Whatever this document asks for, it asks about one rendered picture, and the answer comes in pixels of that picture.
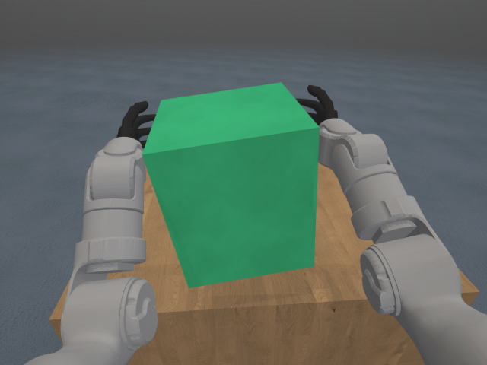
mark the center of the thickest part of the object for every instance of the robot right forearm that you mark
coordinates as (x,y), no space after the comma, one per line
(381,209)

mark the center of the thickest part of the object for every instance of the pedestal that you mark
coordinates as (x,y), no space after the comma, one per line
(310,316)

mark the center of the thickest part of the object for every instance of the robot right hand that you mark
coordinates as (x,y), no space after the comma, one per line
(324,107)

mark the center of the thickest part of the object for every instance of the carton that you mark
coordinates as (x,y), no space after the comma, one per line
(235,174)

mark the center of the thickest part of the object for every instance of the left robot upper arm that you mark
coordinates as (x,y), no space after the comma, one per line
(104,323)

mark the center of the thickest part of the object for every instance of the right robot upper arm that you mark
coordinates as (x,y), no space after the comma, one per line
(414,280)

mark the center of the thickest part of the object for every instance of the robot left forearm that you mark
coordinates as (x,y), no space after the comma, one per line
(113,208)

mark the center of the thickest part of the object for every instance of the robot left hand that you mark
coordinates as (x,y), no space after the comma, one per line
(132,121)

